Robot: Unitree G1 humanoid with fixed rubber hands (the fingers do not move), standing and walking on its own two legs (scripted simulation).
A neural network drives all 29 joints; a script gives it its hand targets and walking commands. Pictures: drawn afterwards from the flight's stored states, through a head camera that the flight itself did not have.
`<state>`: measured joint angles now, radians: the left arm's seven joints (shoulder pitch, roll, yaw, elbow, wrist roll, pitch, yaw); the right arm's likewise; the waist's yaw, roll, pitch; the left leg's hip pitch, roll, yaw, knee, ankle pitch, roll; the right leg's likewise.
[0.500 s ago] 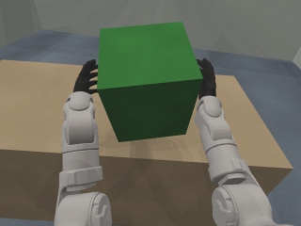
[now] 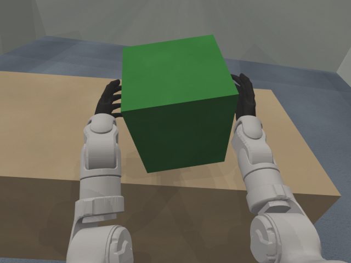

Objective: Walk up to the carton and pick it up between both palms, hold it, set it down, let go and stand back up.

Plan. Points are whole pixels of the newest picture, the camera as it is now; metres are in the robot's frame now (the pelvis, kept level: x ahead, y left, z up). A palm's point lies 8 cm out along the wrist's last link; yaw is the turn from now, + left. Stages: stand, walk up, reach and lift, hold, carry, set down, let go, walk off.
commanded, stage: set down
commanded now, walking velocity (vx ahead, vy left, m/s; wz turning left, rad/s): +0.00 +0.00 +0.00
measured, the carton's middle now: (177, 109) +0.44 -0.04 +0.18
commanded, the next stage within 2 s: none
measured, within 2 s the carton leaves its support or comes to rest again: neither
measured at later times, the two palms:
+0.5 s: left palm (120, 117) +0.40 +0.09 +0.18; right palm (251, 119) +0.36 -0.20 +0.19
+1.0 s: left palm (124, 118) +0.43 +0.09 +0.16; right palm (247, 123) +0.38 -0.21 +0.17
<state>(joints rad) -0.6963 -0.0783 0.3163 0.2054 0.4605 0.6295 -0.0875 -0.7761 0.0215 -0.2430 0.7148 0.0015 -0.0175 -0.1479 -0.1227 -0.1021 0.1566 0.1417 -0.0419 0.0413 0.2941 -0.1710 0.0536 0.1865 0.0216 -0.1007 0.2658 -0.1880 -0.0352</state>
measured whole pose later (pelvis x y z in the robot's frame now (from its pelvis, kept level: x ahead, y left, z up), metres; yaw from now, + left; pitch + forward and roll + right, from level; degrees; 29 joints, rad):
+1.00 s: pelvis +0.02 +0.01 +0.00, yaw -3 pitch -9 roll -1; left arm -0.79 -0.05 0.34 0.67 0.36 0.36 0.01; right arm -0.80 0.03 -0.49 0.93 -0.17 -0.11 -0.09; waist -0.12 -0.07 0.06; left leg 0.04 -0.03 0.10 0.31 -0.20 0.06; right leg 0.07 0.02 -0.08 0.27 -0.20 -0.02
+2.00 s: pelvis +0.04 +0.02 +0.00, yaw -6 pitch +2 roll -1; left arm -0.90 0.02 0.40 1.00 0.30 0.15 0.04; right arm -0.82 0.09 -0.69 0.95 -0.38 -0.10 -0.02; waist -0.12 -0.03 -0.03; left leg -0.15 -0.02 0.14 0.34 -0.23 0.07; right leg -0.13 0.02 -0.07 0.30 -0.19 -0.01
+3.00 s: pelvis +0.03 +0.01 +0.00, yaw -7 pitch +8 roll -1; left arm -0.94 0.01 0.53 1.04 0.37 -0.04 0.00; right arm -0.81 0.17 -0.74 0.84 -0.47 -0.14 -0.04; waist -0.11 -0.02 -0.03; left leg -0.28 -0.01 0.14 0.33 -0.19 0.06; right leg -0.29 0.02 -0.09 0.31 -0.16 -0.03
